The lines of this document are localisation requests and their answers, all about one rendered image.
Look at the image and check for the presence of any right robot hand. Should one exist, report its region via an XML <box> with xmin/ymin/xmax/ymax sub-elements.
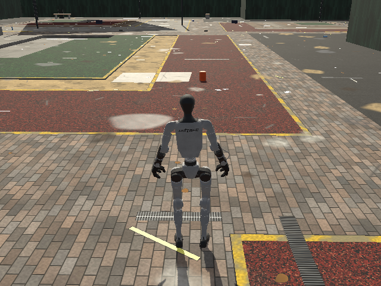
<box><xmin>216</xmin><ymin>163</ymin><xmax>229</xmax><ymax>177</ymax></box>

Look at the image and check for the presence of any robot torso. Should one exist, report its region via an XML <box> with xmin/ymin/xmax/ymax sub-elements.
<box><xmin>175</xmin><ymin>119</ymin><xmax>203</xmax><ymax>179</ymax></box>

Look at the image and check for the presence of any robot right forearm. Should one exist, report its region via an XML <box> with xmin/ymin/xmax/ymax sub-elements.
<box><xmin>214</xmin><ymin>142</ymin><xmax>227</xmax><ymax>166</ymax></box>

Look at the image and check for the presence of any left robot hand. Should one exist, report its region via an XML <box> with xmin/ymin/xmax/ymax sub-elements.
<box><xmin>152</xmin><ymin>165</ymin><xmax>165</xmax><ymax>178</ymax></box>

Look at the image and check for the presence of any robot left forearm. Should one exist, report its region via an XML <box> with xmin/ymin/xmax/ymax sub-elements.
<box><xmin>154</xmin><ymin>145</ymin><xmax>165</xmax><ymax>167</ymax></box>

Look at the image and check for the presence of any robot right thigh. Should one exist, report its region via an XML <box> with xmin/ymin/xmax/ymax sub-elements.
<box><xmin>199</xmin><ymin>166</ymin><xmax>211</xmax><ymax>209</ymax></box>

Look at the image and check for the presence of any right robot upper arm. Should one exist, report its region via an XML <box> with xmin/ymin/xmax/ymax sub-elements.
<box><xmin>201</xmin><ymin>119</ymin><xmax>220</xmax><ymax>151</ymax></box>

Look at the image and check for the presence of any left robot upper arm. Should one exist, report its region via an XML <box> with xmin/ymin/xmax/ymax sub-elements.
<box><xmin>160</xmin><ymin>121</ymin><xmax>176</xmax><ymax>153</ymax></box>

